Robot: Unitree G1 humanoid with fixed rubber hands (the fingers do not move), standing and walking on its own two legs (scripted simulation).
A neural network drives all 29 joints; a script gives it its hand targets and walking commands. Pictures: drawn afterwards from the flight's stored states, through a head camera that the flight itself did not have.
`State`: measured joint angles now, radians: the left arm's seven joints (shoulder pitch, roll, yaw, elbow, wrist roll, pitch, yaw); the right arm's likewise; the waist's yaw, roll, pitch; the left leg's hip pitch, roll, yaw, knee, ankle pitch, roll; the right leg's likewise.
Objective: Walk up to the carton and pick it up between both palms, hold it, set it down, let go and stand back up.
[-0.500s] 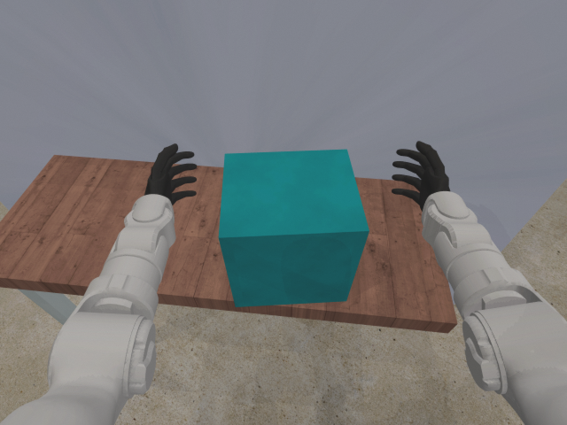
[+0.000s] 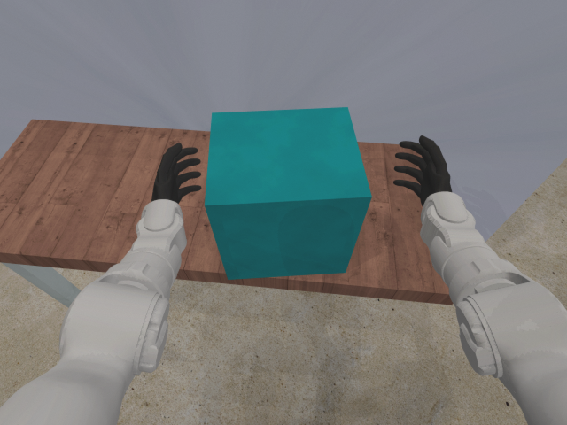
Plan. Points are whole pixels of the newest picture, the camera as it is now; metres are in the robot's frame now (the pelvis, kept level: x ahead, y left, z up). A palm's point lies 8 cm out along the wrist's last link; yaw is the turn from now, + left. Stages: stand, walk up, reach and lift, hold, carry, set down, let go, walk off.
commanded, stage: reach and lift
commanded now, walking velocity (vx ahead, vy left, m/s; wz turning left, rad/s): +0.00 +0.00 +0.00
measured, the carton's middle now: (283, 199) +0.47 +0.02 +0.01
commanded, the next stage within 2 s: none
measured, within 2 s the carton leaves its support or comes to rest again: neither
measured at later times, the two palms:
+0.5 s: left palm (183, 197) +0.45 +0.17 +0.06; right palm (384, 194) +0.45 -0.13 +0.06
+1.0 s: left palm (183, 204) +0.43 +0.17 +0.06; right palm (386, 208) +0.42 -0.13 +0.05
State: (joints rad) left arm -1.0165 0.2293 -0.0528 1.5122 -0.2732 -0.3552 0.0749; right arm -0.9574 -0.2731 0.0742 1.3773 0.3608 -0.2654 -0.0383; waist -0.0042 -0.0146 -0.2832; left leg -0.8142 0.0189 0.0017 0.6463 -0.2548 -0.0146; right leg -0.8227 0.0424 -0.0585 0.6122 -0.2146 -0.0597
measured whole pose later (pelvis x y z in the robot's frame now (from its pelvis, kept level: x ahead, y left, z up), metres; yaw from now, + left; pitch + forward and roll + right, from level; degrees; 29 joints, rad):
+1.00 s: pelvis +0.03 +0.02 +0.03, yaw +1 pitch +13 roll -1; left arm -0.76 -0.05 0.52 1.08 0.42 -0.28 0.11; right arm -0.73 0.08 -0.72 1.09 -0.51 -0.38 -0.04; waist 0.00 0.00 -0.09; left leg -0.44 0.02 0.01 0.42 -0.21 0.00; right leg -0.41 0.04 -0.06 0.32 -0.14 -0.03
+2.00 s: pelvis +0.03 +0.01 +0.03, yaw +2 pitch +13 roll -1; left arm -0.71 -0.09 0.55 0.99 0.43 -0.26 0.07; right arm -0.67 0.13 -0.69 1.00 -0.53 -0.38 -0.06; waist -0.01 -0.02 -0.08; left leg -0.40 0.02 0.02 0.34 -0.17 0.00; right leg -0.38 0.03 -0.09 0.27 -0.12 -0.05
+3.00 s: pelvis +0.02 +0.01 +0.04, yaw +1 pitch +7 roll -1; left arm -0.72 -0.03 0.35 0.96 0.24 -0.09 0.11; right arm -0.66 0.03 -0.36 1.05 -0.19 -0.28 -0.13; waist 0.00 -0.03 -0.13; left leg -0.31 0.03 0.04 0.34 -0.16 0.00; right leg -0.28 0.04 -0.08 0.24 -0.10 -0.04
